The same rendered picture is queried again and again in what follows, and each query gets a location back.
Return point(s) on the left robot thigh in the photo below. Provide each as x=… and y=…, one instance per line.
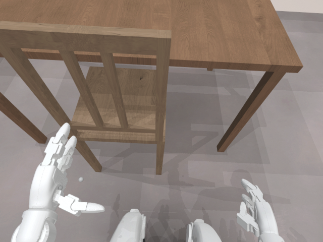
x=131, y=228

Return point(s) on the robot right shin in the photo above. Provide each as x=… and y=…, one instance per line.
x=199, y=220

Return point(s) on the chair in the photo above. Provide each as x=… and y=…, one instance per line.
x=115, y=104

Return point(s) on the robot left hand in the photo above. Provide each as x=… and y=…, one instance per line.
x=51, y=173

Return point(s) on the table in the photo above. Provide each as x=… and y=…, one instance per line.
x=213, y=34

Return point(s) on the robot right hand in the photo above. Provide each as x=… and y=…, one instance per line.
x=262, y=219

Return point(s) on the robot left forearm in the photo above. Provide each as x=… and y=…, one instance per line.
x=38, y=225

